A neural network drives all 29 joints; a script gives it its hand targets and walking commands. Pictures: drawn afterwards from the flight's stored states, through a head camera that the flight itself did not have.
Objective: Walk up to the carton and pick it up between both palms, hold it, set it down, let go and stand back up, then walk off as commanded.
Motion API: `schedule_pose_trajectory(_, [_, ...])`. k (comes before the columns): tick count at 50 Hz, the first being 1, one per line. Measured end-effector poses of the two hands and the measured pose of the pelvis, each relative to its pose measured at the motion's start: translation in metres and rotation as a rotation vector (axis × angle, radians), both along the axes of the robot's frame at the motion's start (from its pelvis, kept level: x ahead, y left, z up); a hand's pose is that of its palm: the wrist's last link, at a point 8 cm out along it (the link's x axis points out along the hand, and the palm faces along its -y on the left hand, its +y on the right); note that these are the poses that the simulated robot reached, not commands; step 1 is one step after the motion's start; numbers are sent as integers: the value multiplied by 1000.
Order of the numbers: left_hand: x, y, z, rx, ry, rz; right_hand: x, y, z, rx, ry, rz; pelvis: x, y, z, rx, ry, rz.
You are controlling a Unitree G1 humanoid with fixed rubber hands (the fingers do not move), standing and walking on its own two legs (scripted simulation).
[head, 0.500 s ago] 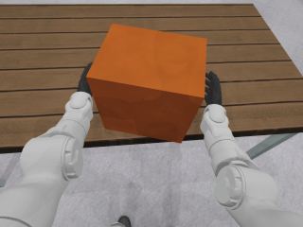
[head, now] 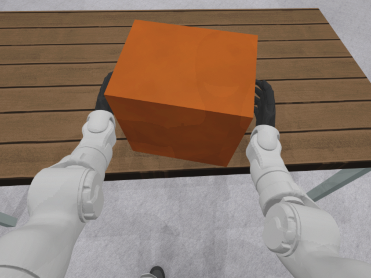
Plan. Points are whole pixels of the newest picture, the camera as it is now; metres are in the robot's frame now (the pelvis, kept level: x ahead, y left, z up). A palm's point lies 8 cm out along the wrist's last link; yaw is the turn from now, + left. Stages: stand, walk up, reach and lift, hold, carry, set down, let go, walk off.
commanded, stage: reach and lift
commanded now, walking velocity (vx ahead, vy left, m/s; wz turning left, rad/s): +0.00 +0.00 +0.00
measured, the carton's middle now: (186, 101) +0.49 -0.01 +0.05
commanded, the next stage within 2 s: none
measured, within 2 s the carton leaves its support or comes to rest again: neither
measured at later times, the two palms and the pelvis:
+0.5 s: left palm (103, 113) +0.44 +0.17 +0.08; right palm (266, 119) +0.41 -0.17 +0.09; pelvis -0.01 +0.00 +0.00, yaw +0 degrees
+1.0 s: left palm (85, 104) +0.39 +0.17 +0.16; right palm (283, 112) +0.38 -0.17 +0.15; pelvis -0.02 -0.01 +0.01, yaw +0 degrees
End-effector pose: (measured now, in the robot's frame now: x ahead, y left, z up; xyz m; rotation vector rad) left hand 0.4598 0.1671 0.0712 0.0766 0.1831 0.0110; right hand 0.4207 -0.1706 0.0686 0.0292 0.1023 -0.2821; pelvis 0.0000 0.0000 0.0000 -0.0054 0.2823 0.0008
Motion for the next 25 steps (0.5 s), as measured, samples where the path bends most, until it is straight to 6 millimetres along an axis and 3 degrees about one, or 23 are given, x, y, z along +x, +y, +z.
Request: schedule_pose_trajectory(25, [-25, 0, 10, 28, 37, 33, -11, 2, 17, 22, 7, 4, -9, -2, 0, -1, -24, -2])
